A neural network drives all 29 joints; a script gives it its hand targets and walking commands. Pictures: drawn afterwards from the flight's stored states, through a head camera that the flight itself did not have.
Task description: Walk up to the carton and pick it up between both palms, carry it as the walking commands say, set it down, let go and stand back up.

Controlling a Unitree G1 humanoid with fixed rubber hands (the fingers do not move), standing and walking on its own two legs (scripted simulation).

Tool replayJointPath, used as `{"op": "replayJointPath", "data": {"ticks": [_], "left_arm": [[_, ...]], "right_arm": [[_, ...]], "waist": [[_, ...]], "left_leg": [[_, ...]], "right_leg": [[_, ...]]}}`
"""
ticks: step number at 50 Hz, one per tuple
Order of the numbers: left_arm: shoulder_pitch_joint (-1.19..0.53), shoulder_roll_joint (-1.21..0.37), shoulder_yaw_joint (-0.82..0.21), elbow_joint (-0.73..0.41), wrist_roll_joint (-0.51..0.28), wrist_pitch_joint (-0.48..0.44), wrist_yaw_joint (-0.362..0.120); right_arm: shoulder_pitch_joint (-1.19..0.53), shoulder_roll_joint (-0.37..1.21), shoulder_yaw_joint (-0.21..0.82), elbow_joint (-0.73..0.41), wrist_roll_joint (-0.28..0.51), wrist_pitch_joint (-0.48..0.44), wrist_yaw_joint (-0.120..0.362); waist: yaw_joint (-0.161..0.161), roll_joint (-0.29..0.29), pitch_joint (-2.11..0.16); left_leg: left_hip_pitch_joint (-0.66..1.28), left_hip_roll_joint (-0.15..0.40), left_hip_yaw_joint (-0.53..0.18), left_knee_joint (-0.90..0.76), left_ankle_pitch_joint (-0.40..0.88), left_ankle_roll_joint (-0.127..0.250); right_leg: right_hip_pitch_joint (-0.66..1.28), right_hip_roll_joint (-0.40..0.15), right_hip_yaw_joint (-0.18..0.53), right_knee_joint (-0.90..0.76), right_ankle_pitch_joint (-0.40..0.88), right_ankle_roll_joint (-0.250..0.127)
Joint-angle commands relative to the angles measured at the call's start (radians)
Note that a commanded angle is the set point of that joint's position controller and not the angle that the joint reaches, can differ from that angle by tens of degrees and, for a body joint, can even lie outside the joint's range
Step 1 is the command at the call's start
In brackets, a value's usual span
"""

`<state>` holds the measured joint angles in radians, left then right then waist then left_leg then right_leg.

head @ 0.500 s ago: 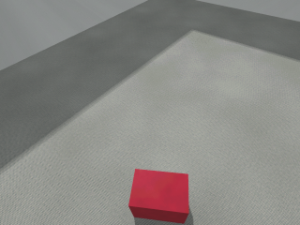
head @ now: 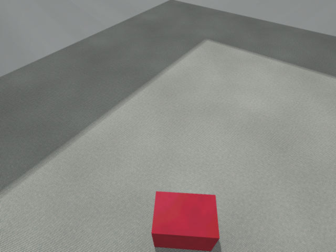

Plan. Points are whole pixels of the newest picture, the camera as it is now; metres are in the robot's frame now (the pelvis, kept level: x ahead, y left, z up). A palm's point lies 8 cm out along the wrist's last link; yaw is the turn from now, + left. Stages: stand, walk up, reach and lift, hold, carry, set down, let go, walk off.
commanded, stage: walk up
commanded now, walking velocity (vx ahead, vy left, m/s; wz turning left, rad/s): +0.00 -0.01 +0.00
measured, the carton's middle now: (183, 221) +0.41 -0.05 -0.65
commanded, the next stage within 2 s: stand in 0.94 s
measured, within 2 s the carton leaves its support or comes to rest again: neither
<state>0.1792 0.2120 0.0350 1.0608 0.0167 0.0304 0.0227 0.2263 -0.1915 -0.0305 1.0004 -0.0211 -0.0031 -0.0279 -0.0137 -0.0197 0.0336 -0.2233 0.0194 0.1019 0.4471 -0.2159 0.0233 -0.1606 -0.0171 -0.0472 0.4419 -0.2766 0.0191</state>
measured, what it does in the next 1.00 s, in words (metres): steps to the right: right foot, then left foot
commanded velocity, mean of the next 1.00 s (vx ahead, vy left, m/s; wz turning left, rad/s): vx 0.00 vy -0.04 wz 0.00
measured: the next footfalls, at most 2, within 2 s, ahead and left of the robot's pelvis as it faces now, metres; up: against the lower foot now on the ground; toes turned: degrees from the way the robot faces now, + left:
right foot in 0.60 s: +0.03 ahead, -0.22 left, +0.00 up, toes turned +5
left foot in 0.84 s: +0.04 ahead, +0.02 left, +0.00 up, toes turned -2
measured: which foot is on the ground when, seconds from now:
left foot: down 0.00-0.60, up 0.62-0.82, down 0.84-1.00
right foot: down 0.00-0.34, up 0.36-0.58, down 0.60-1.00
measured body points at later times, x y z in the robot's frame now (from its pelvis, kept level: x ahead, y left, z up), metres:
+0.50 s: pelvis -0.01 -0.05 +0.00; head +0.02 -0.04 +0.45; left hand +0.02 +0.21 -0.15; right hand -0.05 -0.31 -0.14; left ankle +0.01 +0.11 -0.74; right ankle -0.04 -0.17 -0.69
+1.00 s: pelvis +0.01 -0.10 +0.01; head +0.02 -0.10 +0.46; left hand +0.03 +0.12 -0.15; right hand +0.02 -0.33 -0.15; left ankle +0.00 +0.01 -0.74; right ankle -0.01 -0.22 -0.74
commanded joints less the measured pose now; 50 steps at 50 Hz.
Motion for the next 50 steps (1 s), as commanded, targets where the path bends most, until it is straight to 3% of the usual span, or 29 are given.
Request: {"op": "replayJointPath", "data": {"ticks": [1, 2, 3, 5, 7, 16, 17, 18, 19, 20, 21, 23, 26, 27, 28, 29, 30, 31, 32, 33, 35, 37, 39, 41, 42, 43, 44, 45, 50], "left_arm": [[0.12, 0.095, 0.011, 0.005, 0.013, -0.034, 0.008], [0.057, 0.11, 0.011, 0.008, 0.003, -0.036, 0.001], [0.036, 0.095, 0.01, 0.0, 0.007, -0.037, -0.001], [0.031, 0.065, -0.001, 0.009, 0.002, -0.036, 0.003], [0.048, 0.057, -0.004, 0.019, -0.002, -0.04, 0.007], [0.118, 0.019, -0.015, 0.062, -0.004, -0.04, 0.016], [0.088, 0.141, 0.048, 0.034, 0.014, -0.008, 0.003], [0.083, 0.098, 0.048, 0.015, 0.017, 0.0, -0.001], [0.081, 0.075, 0.051, -0.006, 0.023, 0.009, -0.005], [0.077, 0.066, 0.056, -0.023, 0.023, 0.016, -0.009], [0.095, 0.056, 0.053, -0.03, 0.016, 0.015, -0.009], [0.108, 0.039, 0.047, -0.041, 0.008, 0.015, -0.017], [0.112, 0.034, 0.042, -0.05, 0.004, 0.022, -0.021], [0.148, 0.007, 0.03, -0.034, -0.003, 0.009, -0.013], [0.201, 0.011, 0.025, -0.011, -0.006, -0.012, -0.007], [0.244, 0.062, 0.031, 0.009, 0.005, -0.029, 0.0], [0.262, 0.144, 0.039, 0.002, 0.018, -0.044, 0.0], [0.183, 0.192, 0.039, -0.024, 0.014, -0.045, 0.001], [0.102, 0.157, 0.032, -0.035, 0.013, -0.043, 0.003], [0.052, 0.125, 0.02, -0.047, 0.01, -0.044, 0.007], [0.028, 0.104, 0.009, -0.048, 0.0, -0.049, 0.01], [0.065, 0.094, 0.004, -0.022, 0.0, -0.056, 0.011], [0.092, 0.09, 0.004, 0.004, -0.002, -0.053, 0.012], [0.098, 0.077, 0.006, 0.012, -0.005, -0.047, 0.012], [0.111, 0.047, 0.003, 0.008, -0.009, -0.047, 0.011], [0.137, 0.02, -0.002, 0.005, -0.013, -0.046, 0.012], [0.131, 0.014, -0.004, 0.005, -0.017, -0.039, 0.013], [0.123, 0.024, -0.002, 0.004, -0.013, -0.038, 0.014], [0.136, 0.039, 0.003, 0.035, -0.005, -0.045, 0.011]], "right_arm": [[0.061, -0.078, -0.014, -0.003, 0.011, -0.001, 0.006], [0.043, -0.053, -0.001, 0.002, 0.016, 0.005, 0.006], [0.055, -0.054, 0.001, 0.016, 0.011, 0.011, 0.005], [0.069, -0.061, 0.001, 0.044, 0.005, 0.008, 0.007], [0.083, -0.064, -0.001, 0.064, 0.005, 0.0, 0.007], [0.109, -0.028, 0.004, 0.132, 0.005, -0.007, -0.005], [0.219, -0.177, -0.05, 0.133, -0.004, 0.003, -0.038], [0.274, -0.218, -0.069, 0.151, -0.013, 0.008, -0.052], [0.264, -0.223, -0.08, 0.141, -0.021, 0.008, -0.059], [0.23, -0.204, -0.079, 0.127, -0.025, 0.005, -0.066], [0.167, -0.17, -0.066, 0.106, -0.025, 0.0, -0.064], [0.073, -0.147, -0.052, 0.076, -0.029, 0.003, -0.055], [0.077, -0.179, -0.053, 0.074, -0.029, 0.012, -0.043], [0.059, -0.154, -0.042, 0.07, -0.024, 0.011, -0.028], [0.084, -0.134, -0.037, 0.09, -0.01, 0.019, -0.016], [0.134, -0.092, -0.019, 0.108, -0.004, 0.023, -0.006], [0.162, -0.032, 0.001, 0.084, -0.01, 0.021, 0.0], [0.126, -0.04, 0.001, 0.054, -0.009, 0.036, -0.007], [0.102, -0.069, -0.007, 0.058, -0.005, 0.049, -0.006], [0.115, -0.072, -0.006, 0.073, 0.003, 0.05, -0.001], [0.152, -0.074, -0.007, 0.098, 0.006, 0.038, 0.003], [0.146, -0.067, -0.003, 0.102, 0.006, 0.026, -0.003], [0.136, -0.053, 0.004, 0.092, 0.01, 0.017, -0.011], [0.159, -0.054, 0.001, 0.093, 0.012, 0.005, -0.016], [0.158, -0.077, -0.006, 0.089, 0.01, -0.005, -0.016], [0.127, -0.107, -0.012, 0.076, 0.012, -0.013, -0.011], [0.118, -0.107, -0.012, 0.081, 0.014, -0.013, -0.002], [0.103, -0.093, -0.007, 0.082, 0.011, -0.014, -0.001], [0.107, -0.067, 0.007, 0.091, 0.012, -0.022, -0.011]], "waist": [[0.014, 0.015, -0.062], [-0.004, -0.109, -0.011], [-0.01, -0.109, 0.022], [-0.012, -0.073, 0.046], [-0.01, -0.041, 0.043], [-0.003, 0.011, 0.052], [-0.041, -0.076, 0.095], [-0.058, 0.091, 0.067], [-0.076, 0.186, 0.042], [-0.062, 0.159, 0.022], [-0.038, 0.159, -0.009], [0.002, 0.217, 0.004], [-0.004, 0.275, 0.018], [0.011, 0.291, -0.009], [0.032, 0.262, -0.028], [0.033, 0.113, -0.027], [0.028, -0.098, -0.016], [0.029, -0.286, 0.009], [0.012, -0.235, 0.073], [-0.006, -0.187, 0.091], [-0.016, -0.178, 0.054], [-0.007, -0.154, 0.018], [-0.006, -0.135, 0.004], [-0.012, -0.109, -0.01], [-0.001, -0.069, -0.023], [0.026, 0.019, -0.012], [0.023, 0.098, 0.014], [0.02, 0.108, 0.02], [0.013, 0.048, -0.004]], "left_leg": [[-0.041, 0.135, -0.173, -0.062, 0.149, 0.011], [0.003, 0.053, -0.096, -0.07, 0.031, -0.019], [0.02, 0.055, -0.086, -0.069, 0.019, -0.023], [0.045, 0.072, -0.097, -0.088, 0.061, -0.026], [0.052, 0.087, -0.111, -0.108, 0.095, -0.024], [0.036, 0.109, -0.118, -0.141, 0.112, -0.023], [0.12, 0.269, -0.272, -0.137, 0.079, 0.025], [0.138, 0.395, -0.431, -0.185, 0.151, 0.111], [0.093, 0.485, -0.481, -0.223, 0.18, 0.193], [0.045, 0.489, -0.438, -0.214, 0.185, 0.221], [0.002, 0.438, -0.369, -0.207, 0.132, 0.203], [-0.057, 0.338, -0.24, -0.22, 0.028, 0.133], [-0.067, 0.271, -0.17, -0.185, 0.024, 0.08], [-0.059, 0.216, -0.117, -0.131, 0.034, 0.055], [-0.079, 0.142, -0.072, -0.078, -0.008, 0.032], [-0.141, 0.091, -0.039, 0.024, -0.058, -0.004], [-0.214, 0.038, -0.045, 0.144, -0.204, -0.042], [-0.165, 0.024, -0.054, 0.226, -0.327, -0.042], [-0.129, 0.036, -0.097, 0.278, -0.3, -0.033], [-0.111, 0.031, -0.105, 0.29, -0.254, -0.029], [-0.092, 0.029, -0.107, 0.28, -0.212, -0.033], [-0.082, 0.022, -0.09, 0.221, -0.211, -0.033], [-0.04, 0.02, -0.08, 0.078, -0.129, -0.028], [0.069, 0.045, -0.081, -0.099, 0.07, -0.022], [0.135, 0.101, -0.135, -0.126, 0.18, -0.009], [0.151, 0.138, -0.184, -0.125, 0.285, 0.005], [0.097, 0.135, -0.184, -0.124, 0.275, 0.012], [0.088, 0.123, -0.179, -0.135, 0.261, 0.011], [0.09, 0.097, -0.151, -0.142, 0.214, 0.009]], "right_leg": [[0.141, -0.149, 0.109, -0.177, 0.211, -0.041], [0.021, -0.176, 0.171, -0.212, 0.164, -0.091], [-0.012, -0.178, 0.177, -0.242, 0.081, -0.102], [-0.03, -0.149, 0.142, -0.261, 0.026, -0.085], [-0.006, -0.123, 0.114, -0.25, 0.045, -0.068], [0.018, -0.101, 0.079, -0.213, 0.083, -0.06], [-0.159, -0.031, -0.021, -0.01, 0.035, -0.036], [-0.25, 0.01, -0.035, 0.146, -0.057, -0.002], [-0.289, 0.008, 0.02, 0.407, -0.191, 0.011], [-0.297, -0.007, 0.079, 0.585, -0.211, 0.011], [-0.275, -0.023, 0.115, 0.635, -0.169, 0.006], [-0.226, -0.032, 0.104, 0.525, -0.121, 0.01], [-0.132, 0.002, 0.022, 0.237, -0.131, 0.023], [-0.052, 0.016, -0.017, 0.083, -0.044, 0.03], [0.053, 0.02, -0.056, -0.05, 0.024, 0.035], [0.14, -0.048, 0.008, -0.137, 0.058, 0.033], [0.107, -0.237, 0.221, -0.189, 0.129, -0.004], [-0.101, -0.339, 0.382, -0.275, 0.044, -0.121], [-0.17, -0.298, 0.364, -0.29, -0.056, -0.151], [-0.171, -0.251, 0.302, -0.284, -0.046, -0.138], [-0.102, -0.213, 0.216, -0.23, 0.176, -0.135], [-0.024, -0.211, 0.184, -0.176, 0.379, -0.149], [0.019, -0.21, 0.177, -0.144, 0.432, -0.147], [0.007, -0.187, 0.158, -0.118, 0.413, -0.11], [-0.035, -0.149, 0.134, -0.105, 0.351, -0.081], [-0.076, -0.084, 0.095, -0.121, 0.232, -0.052], [-0.05, -0.066, 0.068, -0.138, 0.148, -0.036], [-0.027, -0.069, 0.071, -0.135, 0.152, -0.034], [0.033, -0.092, 0.086, -0.148, 0.247, -0.042]]}}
